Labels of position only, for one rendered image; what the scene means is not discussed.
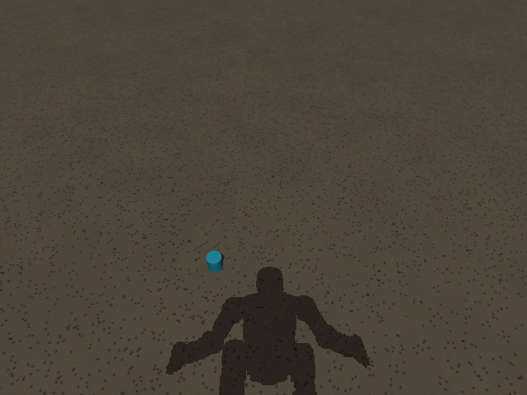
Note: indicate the tin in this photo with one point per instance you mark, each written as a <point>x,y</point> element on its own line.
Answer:
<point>214,260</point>

